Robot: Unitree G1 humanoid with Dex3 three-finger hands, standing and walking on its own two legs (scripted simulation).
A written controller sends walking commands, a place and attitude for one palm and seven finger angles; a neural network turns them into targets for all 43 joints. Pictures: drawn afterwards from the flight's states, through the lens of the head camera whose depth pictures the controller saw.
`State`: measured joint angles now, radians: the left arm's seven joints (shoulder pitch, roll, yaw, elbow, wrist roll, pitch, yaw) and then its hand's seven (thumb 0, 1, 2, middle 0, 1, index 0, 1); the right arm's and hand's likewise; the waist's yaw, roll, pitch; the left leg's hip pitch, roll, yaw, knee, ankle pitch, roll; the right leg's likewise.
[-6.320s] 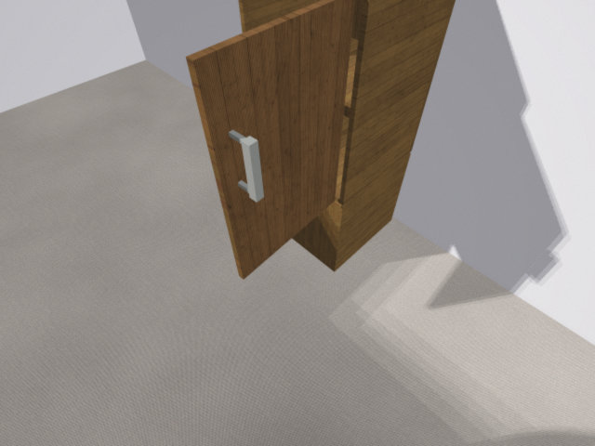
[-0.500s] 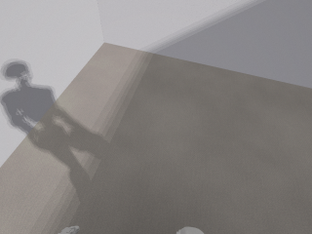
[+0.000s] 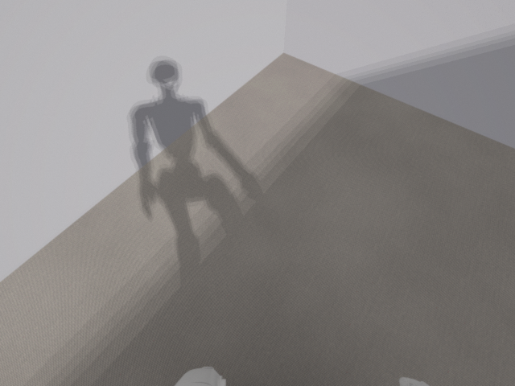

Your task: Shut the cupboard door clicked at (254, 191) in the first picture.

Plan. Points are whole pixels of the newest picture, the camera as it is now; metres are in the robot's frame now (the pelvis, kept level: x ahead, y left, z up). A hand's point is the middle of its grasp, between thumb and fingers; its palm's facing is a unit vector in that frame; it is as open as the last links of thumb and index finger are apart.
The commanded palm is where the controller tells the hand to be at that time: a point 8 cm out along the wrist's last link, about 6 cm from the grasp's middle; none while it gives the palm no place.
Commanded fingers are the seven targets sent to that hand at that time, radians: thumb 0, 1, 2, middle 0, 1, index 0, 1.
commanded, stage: walk to a spot facing it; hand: left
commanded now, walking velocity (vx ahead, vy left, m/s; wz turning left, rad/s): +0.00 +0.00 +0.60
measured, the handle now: out of the picture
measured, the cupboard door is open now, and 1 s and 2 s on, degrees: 93 93 93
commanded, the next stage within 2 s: none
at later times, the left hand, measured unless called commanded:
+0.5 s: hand out of the picture +0.07 +0.20 -0.15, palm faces +0.26 -0.91 -0.31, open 7.4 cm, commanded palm none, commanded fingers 0.00 0.90 0.90 -0.20 -0.30 -0.20 -0.30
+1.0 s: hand out of the picture -0.03 +0.21 -0.17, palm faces +0.58 -0.78 -0.25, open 7.4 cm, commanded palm none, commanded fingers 0.00 0.90 0.90 -0.20 -0.30 -0.20 -0.30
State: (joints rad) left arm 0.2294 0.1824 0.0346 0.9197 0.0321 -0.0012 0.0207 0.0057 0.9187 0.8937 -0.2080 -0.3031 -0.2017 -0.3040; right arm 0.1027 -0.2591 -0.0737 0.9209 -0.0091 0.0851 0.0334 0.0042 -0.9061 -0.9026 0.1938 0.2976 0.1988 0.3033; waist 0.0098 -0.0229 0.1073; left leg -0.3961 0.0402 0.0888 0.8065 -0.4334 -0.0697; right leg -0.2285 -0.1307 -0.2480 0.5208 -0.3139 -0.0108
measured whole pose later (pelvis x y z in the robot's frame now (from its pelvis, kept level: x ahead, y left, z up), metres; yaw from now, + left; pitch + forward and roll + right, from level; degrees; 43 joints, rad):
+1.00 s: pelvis +0.03 -0.02 +0.00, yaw +35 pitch +2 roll -1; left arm 0.16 0.26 0.08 0.92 0.02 0.06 0.01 0.01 0.91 0.89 -0.20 -0.30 -0.20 -0.30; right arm 0.14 -0.22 -0.05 0.90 -0.02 0.03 0.00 0.00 -0.90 -0.90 0.20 0.30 0.20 0.30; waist 0.00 -0.03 0.10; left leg -0.30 0.00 0.02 0.52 -0.26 0.03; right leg -0.49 -0.09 -0.03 1.09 -0.43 0.08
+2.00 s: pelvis +0.10 +0.00 +0.00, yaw +69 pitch +2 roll -1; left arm 0.10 0.24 0.06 0.87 0.02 0.03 -0.01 0.01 0.91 0.89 -0.20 -0.30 -0.20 -0.30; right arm 0.24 -0.22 -0.06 0.95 -0.02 0.04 0.01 0.00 -0.90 -0.90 0.20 0.30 0.21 0.30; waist -0.04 0.02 0.06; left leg -0.27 -0.03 -0.12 0.53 -0.30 0.01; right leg -0.32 -0.03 -0.02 0.64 -0.38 0.07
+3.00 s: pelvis +0.15 +0.37 -0.01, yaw +98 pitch +0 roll +0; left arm 0.08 0.18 0.04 0.91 0.03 -0.06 -0.03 0.00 0.91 0.89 -0.20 -0.30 -0.20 -0.30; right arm 0.40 -0.18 -0.05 1.09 -0.01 -0.03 0.00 0.00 -0.91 -0.90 0.20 0.30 0.20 0.30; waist -0.06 0.01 0.06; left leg -0.20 0.00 0.00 0.85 -0.50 0.03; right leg -0.37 -0.06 -0.12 0.62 -0.23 -0.02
